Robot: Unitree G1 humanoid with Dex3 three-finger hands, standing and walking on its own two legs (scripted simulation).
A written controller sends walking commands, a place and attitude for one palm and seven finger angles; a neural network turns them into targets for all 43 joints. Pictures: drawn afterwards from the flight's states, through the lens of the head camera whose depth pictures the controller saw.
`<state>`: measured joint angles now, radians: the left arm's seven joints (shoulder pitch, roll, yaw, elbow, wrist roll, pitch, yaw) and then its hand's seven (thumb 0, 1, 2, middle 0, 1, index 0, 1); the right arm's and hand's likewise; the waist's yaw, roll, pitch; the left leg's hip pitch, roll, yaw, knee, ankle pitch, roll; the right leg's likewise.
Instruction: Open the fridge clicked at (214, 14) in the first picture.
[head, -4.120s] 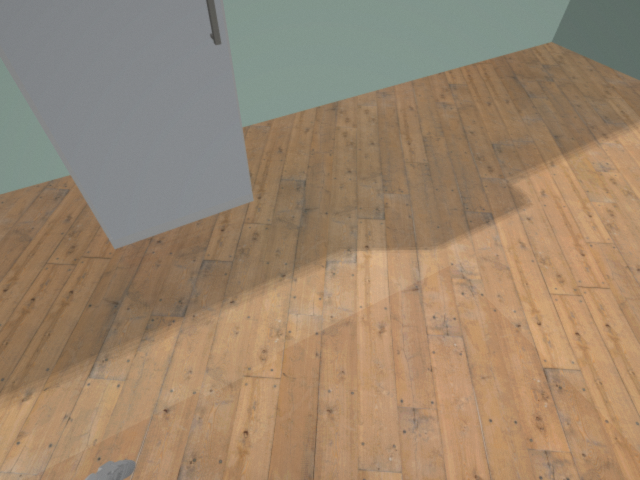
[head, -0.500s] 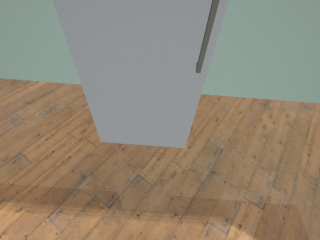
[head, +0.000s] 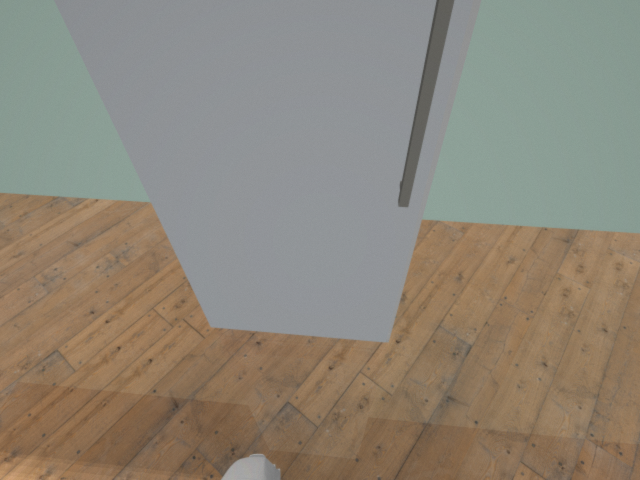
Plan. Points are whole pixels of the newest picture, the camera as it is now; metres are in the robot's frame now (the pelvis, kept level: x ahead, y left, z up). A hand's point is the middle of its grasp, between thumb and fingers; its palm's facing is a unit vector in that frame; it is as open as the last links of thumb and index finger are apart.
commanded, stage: take the last steps up to it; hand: right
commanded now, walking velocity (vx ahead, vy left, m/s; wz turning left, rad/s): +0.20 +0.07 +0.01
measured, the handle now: (421, 103) +0.61 -0.10 +0.17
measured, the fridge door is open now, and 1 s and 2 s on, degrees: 0 0 0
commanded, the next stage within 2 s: come to a stop and stand still in 0.16 s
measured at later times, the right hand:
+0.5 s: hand out of the picture +0.16 -0.13 -0.19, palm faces +0.07 +0.98 -0.18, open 7.2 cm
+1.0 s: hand out of the picture +0.12 -0.12 -0.19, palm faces +0.07 +0.97 -0.21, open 7.3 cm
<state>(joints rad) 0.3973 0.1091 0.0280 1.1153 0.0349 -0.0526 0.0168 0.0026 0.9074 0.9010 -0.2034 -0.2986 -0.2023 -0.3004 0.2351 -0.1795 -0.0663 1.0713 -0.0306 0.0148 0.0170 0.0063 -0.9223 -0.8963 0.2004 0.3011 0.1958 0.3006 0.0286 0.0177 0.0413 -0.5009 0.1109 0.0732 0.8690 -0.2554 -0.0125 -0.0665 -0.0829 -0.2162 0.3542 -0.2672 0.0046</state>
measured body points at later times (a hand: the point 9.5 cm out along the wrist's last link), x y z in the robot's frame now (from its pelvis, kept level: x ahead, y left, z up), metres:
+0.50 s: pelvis +0.13 +0.04 -0.01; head +0.14 +0.03 +0.44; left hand +0.20 +0.28 -0.16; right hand +0.15 -0.18 -0.18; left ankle +0.13 +0.15 -0.75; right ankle +0.16 -0.06 -0.75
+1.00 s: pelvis +0.09 +0.06 -0.01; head +0.11 +0.06 +0.44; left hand +0.15 +0.29 -0.17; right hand +0.12 -0.17 -0.17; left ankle +0.12 +0.17 -0.75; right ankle +0.08 -0.06 -0.75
